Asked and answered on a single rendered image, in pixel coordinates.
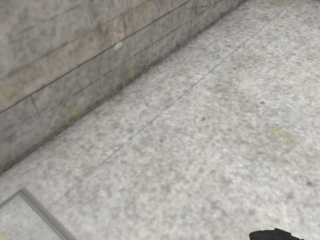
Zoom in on robot right hand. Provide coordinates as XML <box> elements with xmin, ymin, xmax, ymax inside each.
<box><xmin>249</xmin><ymin>228</ymin><xmax>304</xmax><ymax>240</ymax></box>

